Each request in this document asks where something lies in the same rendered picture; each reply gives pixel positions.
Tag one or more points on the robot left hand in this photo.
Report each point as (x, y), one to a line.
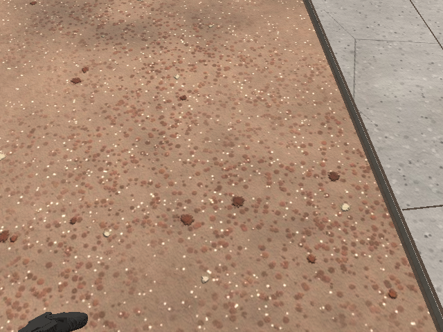
(60, 322)

